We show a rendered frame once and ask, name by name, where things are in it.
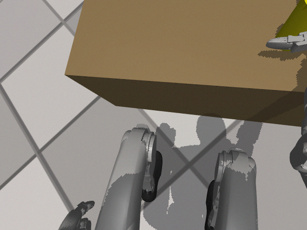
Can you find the right robot arm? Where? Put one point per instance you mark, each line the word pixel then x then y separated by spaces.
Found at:
pixel 298 156

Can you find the left robot foot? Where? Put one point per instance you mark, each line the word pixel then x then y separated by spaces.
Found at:
pixel 151 195

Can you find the can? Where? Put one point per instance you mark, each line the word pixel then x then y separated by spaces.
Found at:
pixel 296 22

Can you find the left robot hand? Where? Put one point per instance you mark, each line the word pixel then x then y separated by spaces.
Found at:
pixel 74 220

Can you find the right robot hand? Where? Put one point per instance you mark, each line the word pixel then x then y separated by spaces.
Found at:
pixel 293 43

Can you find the right robot foot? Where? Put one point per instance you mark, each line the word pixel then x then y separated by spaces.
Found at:
pixel 209 205

